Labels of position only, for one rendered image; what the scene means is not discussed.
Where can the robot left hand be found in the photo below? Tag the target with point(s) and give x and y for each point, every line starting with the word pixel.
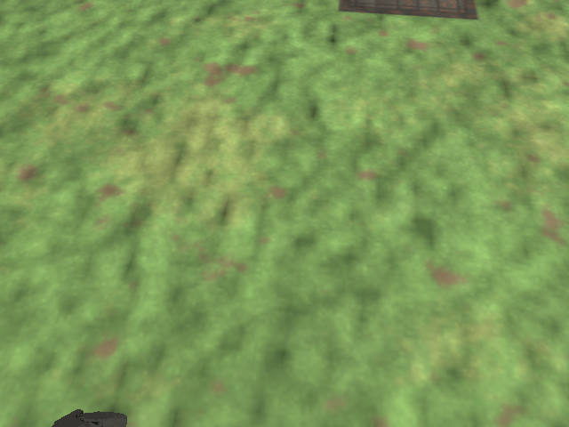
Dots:
pixel 78 418

